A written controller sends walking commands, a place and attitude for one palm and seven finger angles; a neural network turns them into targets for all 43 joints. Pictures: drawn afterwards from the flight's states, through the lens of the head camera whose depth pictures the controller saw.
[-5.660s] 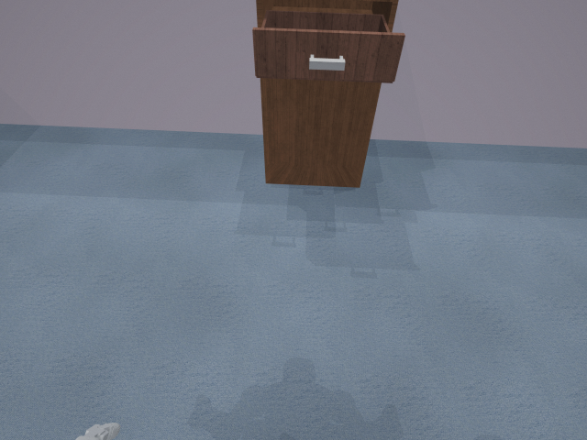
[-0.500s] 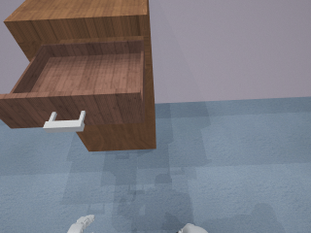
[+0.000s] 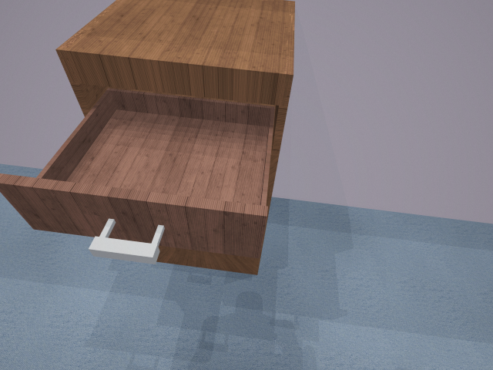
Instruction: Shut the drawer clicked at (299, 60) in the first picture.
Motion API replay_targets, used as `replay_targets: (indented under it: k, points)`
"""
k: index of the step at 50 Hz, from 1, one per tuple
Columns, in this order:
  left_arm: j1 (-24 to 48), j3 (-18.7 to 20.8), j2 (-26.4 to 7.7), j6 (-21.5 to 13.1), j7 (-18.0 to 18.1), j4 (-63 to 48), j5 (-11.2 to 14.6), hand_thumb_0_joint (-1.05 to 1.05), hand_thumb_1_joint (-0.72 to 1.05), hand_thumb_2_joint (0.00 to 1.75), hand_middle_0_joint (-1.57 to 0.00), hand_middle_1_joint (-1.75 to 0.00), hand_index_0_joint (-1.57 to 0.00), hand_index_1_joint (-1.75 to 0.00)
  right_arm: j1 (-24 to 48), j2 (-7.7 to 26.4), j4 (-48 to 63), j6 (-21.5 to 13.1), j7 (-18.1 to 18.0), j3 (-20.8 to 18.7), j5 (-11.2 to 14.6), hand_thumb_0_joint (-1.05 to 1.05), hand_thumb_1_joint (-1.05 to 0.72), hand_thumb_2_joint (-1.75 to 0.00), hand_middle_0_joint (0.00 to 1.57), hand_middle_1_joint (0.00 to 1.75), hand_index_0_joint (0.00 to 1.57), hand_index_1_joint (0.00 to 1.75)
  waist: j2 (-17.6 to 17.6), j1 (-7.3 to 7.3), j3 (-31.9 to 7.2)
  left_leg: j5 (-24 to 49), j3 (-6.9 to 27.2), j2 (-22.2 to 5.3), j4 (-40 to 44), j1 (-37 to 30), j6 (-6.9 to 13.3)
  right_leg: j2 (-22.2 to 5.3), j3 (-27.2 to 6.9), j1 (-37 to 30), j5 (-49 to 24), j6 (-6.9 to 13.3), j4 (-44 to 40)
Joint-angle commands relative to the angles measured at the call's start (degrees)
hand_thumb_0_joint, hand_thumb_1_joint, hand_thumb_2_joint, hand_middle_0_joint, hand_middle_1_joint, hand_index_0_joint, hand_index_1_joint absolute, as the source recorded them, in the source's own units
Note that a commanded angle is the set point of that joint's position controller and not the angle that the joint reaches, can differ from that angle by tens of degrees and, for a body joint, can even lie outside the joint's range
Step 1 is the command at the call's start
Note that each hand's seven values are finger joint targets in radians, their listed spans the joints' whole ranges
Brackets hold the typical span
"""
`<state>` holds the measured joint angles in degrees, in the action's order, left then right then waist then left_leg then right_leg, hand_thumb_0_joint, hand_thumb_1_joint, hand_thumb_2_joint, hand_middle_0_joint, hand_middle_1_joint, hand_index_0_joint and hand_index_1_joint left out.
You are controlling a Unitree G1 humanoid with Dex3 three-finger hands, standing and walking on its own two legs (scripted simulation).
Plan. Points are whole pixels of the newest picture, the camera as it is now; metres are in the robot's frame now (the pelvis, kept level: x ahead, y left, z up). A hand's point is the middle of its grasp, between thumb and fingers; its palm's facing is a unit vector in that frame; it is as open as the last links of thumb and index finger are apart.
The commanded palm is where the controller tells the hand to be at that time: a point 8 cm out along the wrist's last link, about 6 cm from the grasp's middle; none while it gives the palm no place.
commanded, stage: come to a stop and stand still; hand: left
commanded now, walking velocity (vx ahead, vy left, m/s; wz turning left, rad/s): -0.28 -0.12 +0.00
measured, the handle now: (130, 238) +0.30 +0.24 +0.02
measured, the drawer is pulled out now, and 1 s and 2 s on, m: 0.30 0.30 0.30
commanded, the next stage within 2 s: look again from close up in 1.38 s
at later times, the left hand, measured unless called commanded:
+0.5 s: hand out of the picture -0.03 +0.12 -0.15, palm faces +0.03 -0.96 -0.27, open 7.4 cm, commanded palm none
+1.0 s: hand out of the picture -0.09 +0.17 -0.18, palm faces +0.09 -0.98 -0.19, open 7.4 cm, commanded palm none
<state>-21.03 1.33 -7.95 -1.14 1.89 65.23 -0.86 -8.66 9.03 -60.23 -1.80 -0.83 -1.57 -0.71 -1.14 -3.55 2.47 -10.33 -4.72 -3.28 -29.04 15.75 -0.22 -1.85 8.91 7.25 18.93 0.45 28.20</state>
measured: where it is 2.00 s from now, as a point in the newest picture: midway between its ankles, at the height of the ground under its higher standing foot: outside the picture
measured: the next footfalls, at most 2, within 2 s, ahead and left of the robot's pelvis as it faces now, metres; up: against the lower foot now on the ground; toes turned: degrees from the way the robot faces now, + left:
right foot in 0.34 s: -0.02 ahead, -0.15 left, +0.00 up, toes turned -5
left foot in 0.90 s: -0.04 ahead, +0.12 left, +0.00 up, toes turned +1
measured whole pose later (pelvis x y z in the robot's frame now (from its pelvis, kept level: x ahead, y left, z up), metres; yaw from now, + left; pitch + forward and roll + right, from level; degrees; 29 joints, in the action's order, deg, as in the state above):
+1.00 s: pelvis -0.06 -0.01 +0.00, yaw -1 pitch -1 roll +0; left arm -18.3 2.2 -9.9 1.4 1.7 64.7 -1.3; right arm -11.6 8.8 -61.3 0.2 -1.7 -1.4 -0.7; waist -2.0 -3.0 0.5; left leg -15.9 -1.8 -1.0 -26.1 9.2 -0.6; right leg -3.7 3.4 12.1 14.1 -1.6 27.5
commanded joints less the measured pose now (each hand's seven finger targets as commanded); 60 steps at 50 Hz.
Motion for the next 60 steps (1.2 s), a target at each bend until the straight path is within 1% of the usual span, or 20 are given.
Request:
replay_targets:
  k: [1, 2, 4, 9, 14, 15, 16, 17, 18, 20, 22, 24, 32, 38, 42, 43, 45, 47, 48, 60]
  points:
    - [-3.28, 0.27, -4.64, 1.16, 1.12, -2.47, 0.35, 0.0, 0.9, 0.9, -0.2, -0.3, -0.2, -0.3, -7.13, 8.47, 0.18, 0.85, -2.05, -1.02, 0.44, 0.0, -0.9, -0.9, 0.2, 0.3, 0.2, 0.3, 14.21, 3.39, -3.3, 53.83, 10.12, -15.36, 7.04, -14.17, 7.5, -2.39, -4.37, 8.72, 6.35, -2.04, 6.91]
    - [-2.75, 0.65, -5.6, 1.84, 1.07, -2.65, 0.28, 0.0, 0.9, 0.9, -0.2, -0.3, -0.2, -0.3, -6.9, 8.35, 0.04, 1.07, -2.48, -1.05, 0.53, 0.0, -0.9, -0.9, 0.2, 0.3, 0.2, 0.3, 16.38, 3.43, -1.31, 56.19, 10.78, -16.28, 8.8, -12.26, 8.61, -2.09, -5.49, 9.7, 11.08, -2.06, 12.62]
    - [-1.95, 1.37, -6.36, 2.75, 0.98, -3.37, 0.05, 0.0, 0.9, 0.9, -0.2, -0.3, -0.2, -0.3, -6.02, 8.95, 0.74, 1.72, -2.98, -1.6, 0.28, 0.0, -0.9, -0.9, 0.2, 0.3, 0.2, 0.3, 13.32, 3.73, -1.54, 53.4, 10.49, -17.27, 8.65, -10.89, 10.35, -2.17, -8.52, 11.88, 13.54, -1.74, 21.03]
    - [-0.64, 2.52, -4.92, 3.78, 0.45, -5.89, -0.13, 0.0, 0.9, 0.9, -0.2, -0.3, -0.2, -0.3, -1.86, 9.8, 3.73, 2.67, -2.49, -3.35, -0.27, 0.0, -0.9, -0.9, 0.2, 0.3, 0.2, 0.3, 7.34, 3.28, -6.93, 33.36, 9.13, -16.49, 8.49, -9.47, 11.38, -0.99, -9.49, 14.72, 10.27, -2.18, 28.37]
    - [-3.35, 1.91, -3.07, 2.68, 0.01, -5.92, -0.13, 0.0, 0.9, 0.9, -0.2, -0.3, -0.2, -0.3, 1.56, 9.0, 4.16, 2.93, -0.94, -3.39, -0.62, 0.0, -0.9, -0.9, 0.2, 0.3, 0.2, 0.3, 11.11, 1.59, -7.08, -3.07, 8.51, -12.08, 11.26, 0.49, 7.08, -0.84, -5.79, 2.93, 3.33, -1.37, 8.38]
    - [-5.8, 1.86, -3.56, 2.14, -0.01, -4.75, -0.32, 0.0, 0.9, 0.9, -0.2, -0.3, -0.2, -0.3, 1.52, 8.14, 3.92, 3.19, -0.62, -3.21, -0.43, 0.0, -0.9, -0.9, 0.2, 0.3, 0.2, 0.3, 8.34, 0.44, -6.41, -10.92, 6.66, -8.71, 8.8, 4.08, 4.53, -0.38, -4.87, -1.73, -2.29, -1.6, -0.22]
    - [-5.53, 1.8, -6.28, 1.54, 0.13, -4.46, -0.96, 0.0, 0.9, 0.9, -0.2, -0.3, -0.2, -0.3, 0.25, 5.08, 3.7, 3.55, -0.29, -2.7, 0.16, 0.0, -0.9, -0.9, 0.2, 0.3, 0.2, 0.3, -0.33, 0.75, -3.88, -15.84, 3.55, -3.44, 3.09, 7.25, 1.39, -4.05, -10.28, -1.29, 1.24, -1.07, -9.67]
    - [-1.92, 2.08, -10.72, 1.09, 0.15, -5.95, -1.25, 0.0, 0.9, 0.9, -0.2, -0.3, -0.2, -0.3, 0.01, 1.86, 4.58, 3.98, 0.23, -1.89, 0.55, 0.0, -0.9, -0.9, 0.2, 0.3, 0.2, 0.3, -12.84, 2.09, -0.03, -16.26, 1.09, 0.8, -4.19, 8.99, -1.58, -13.81, -24.43, 6.27, 14.5, 2.68, -19.03]
    - [2.69, 2.35, -13.27, 1.42, 0.2, -8.27, -0.86, 0.0, 0.9, 0.9, -0.2, -0.3, -0.2, -0.3, 1.63, 3.84, 5.53, 4.39, 0.7, -2.13, 0.06, 0.0, -0.9, -0.9, 0.2, 0.3, 0.2, 0.3, -12.6, 1.55, 4.51, -16.2, 2.26, -0.26, -9.03, 6.8, -1.56, -18.85, -29.09, 15.9, 24.81, 5.87, -24.79]
    - [7.17, 2.69, -12.57, 1.03, 0.41, -9.42, -0.82, 0.0, 0.9, 0.9, -0.2, -0.3, -0.2, -0.3, 1.14, 5.08, 4.17, 4.87, 0.98, -2.57, -0.57, 0.0, -0.9, -0.9, 0.2, 0.3, 0.2, 0.3, -12.0, 2.42, 9.87, -12.14, 4.97, -0.45, -17.25, 7.65, -0.86, -17.24, -29.78, 21.95, 24.48, 6.21, -25.88]
    - [7.9, 2.52, -11.09, 0.66, 0.34, -9.11, -0.59, 0.0, 0.9, 0.9, -0.2, -0.3, -0.2, -0.3, -4.07, 5.34, 1.62, 4.33, 1.15, -2.59, -0.73, 0.0, -0.9, -0.9, 0.2, 0.3, 0.2, 0.3, -6.44, 3.9, 8.92, -8.21, 4.49, -0.32, -19.64, 8.46, -0.85, -15.19, -23.23, 16.18, 13.34, 6.07, -22.51]
    - [5.34, 2.44, -10.47, 0.14, -0.01, -8.82, -0.39, 0.0, 0.9, 0.9, -0.2, -0.3, -0.2, -0.3, -6.46, 4.74, 0.8, 3.71, 1.27, -2.3, -0.65, 0.0, -0.9, -0.9, 0.2, 0.3, 0.2, 0.3, -4.86, 3.18, 6.66, -6.33, 3.96, 0.7, -20.5, 10.25, -1.48, -13.1, -18.91, 9.02, 2.54, 5.26, -18.98]
    - [-2.56, 3.51, -10.84, -0.03, 0.81, -6.5, -0.36, 0.0, 0.9, 0.9, -0.2, -0.3, -0.2, -0.3, -4.93, 6.23, 2.9, 3.82, 0.37, -2.16, -0.32, 0.0, -0.9, -0.9, 0.2, 0.3, 0.2, 0.3, -6.77, -0.69, -1.71, -11.63, 5.21, 0.4, -20.53, 14.99, -3.12, -17.74, -20.74, -8.96, -23.32, 9.79, -12.24]
    - [-0.48, 3.51, -10.93, 0.22, 0.59, -5.77, -0.87, 0.0, 0.9, 0.9, -0.2, -0.3, -0.2, -0.3, -5.32, 4.61, 2.84, 3.23, 0.28, -1.51, 0.19, 0.0, -0.9, -0.9, 0.2, 0.3, 0.2, 0.3, -8.68, 0.21, -2.94, -13.45, 3.85, 1.37, -10.76, 6.37, -2.28, -16.48, -20.47, -4.19, -20.04, 9.79, -12.61]
    - [3.99, 2.87, -9.94, 0.8, 0.25, -5.0, -0.27, 0.0, 0.9, 0.9, -0.2, -0.3, -0.2, -0.3, -10.74, 3.48, -0.03, 2.27, -0.22, -0.97, 0.49, 0.0, -0.9, -0.9, 0.2, 0.3, 0.2, 0.3, -8.24, 3.94, -1.84, -0.55, 1.94, 2.28, 6.71, -10.86, -1.68, -10.44, -14.94, 8.51, -9.99, 4.55, -9.03]
    - [3.99, 2.35, -8.37, 1.06, 0.18, -5.11, -0.03, 0.0, 0.9, 0.9, -0.2, -0.3, -0.2, -0.3, -12.04, 4.85, -0.58, 1.71, -0.49, -0.94, 0.39, 0.0, -0.9, -0.9, 0.2, 0.3, 0.2, 0.3, -2.69, 4.29, -2.36, 1.4, 3.34, 0.12, 8.86, -13.63, -1.16, -7.69, -12.7, 10.28, -7.23, 2.69, -6.07]
    - [1.93, 1.33, -4.44, 1.44, 0.01, -4.56, 0.18, 0.0, 0.9, 0.9, -0.2, -0.3, -0.2, -0.3, -9.14, 9.19, 0.49, 1.51, -1.01, -1.3, -0.09, 0.0, -0.9, -0.9, 0.2, 0.3, 0.2, 0.3, 8.64, 2.73, 0.27, -0.17, 13.9, -10.05, 13.53, -6.66, 3.53, -2.45, -7.2, 10.61, -0.29, -0.62, -2.49]
    - [1.1, 1.05, -3.78, 1.52, -0.23, -4.16, -0.4, 0.0, 0.9, 0.9, -0.2, -0.3, -0.2, -0.3, -5.76, 9.29, 1.15, 1.86, -1.09, -1.1, -0.24, 0.0, -0.9, -0.9, 0.2, 0.3, 0.2, 0.3, 3.79, 1.25, 4.38, -8.47, 13.0, -9.34, 15.32, 2.49, 3.92, -1.94, -6.44, 6.4, -3.05, -1.23, -2.88]
    - [2.09, 0.84, -4.08, 1.75, -0.27, -2.97, -0.49, 0.0, 0.9, 0.9, -0.2, -0.3, -0.2, -0.3, -4.63, 8.31, 0.7, 1.5, -1.1, -0.73, -0.07, 0.0, -0.9, -0.9, 0.2, 0.3, 0.2, 0.3, 8.4, 1.66, 5.24, -8.52, 12.09, -7.2, 17.03, 1.84, 3.15, -2.56, -6.2, 5.89, -5.51, -1.43, -2.75]
    - [2.68, 0.13, -6.45, 0.91, -0.02, -1.06, 0.03, 0.0, 0.9, 0.9, -0.2, -0.3, -0.2, -0.3, -7.78, 6.45, -1.34, 0.34, -1.47, 0.18, 0.35, 0.0, -0.9, -0.9, 0.2, 0.3, 0.2, 0.3, 3.54, 2.76, -1.34, 13.4, 6.98, -3.75, 10.71, -7.68, 0.95, -4.83, -8.07, 1.48, -15.31, -1.43, -6.85]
